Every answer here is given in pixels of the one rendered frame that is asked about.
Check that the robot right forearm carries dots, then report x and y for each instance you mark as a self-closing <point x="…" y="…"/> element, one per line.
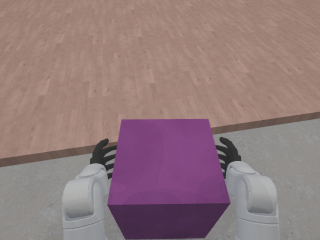
<point x="256" y="203"/>

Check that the right robot hand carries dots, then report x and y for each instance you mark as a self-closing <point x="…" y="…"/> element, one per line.
<point x="231" y="154"/>

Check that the robot left forearm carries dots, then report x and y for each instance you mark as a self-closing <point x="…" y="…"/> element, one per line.
<point x="83" y="205"/>

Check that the carton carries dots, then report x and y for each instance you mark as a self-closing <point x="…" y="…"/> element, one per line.
<point x="167" y="181"/>

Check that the left robot hand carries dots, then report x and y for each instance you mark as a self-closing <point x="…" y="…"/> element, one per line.
<point x="99" y="153"/>

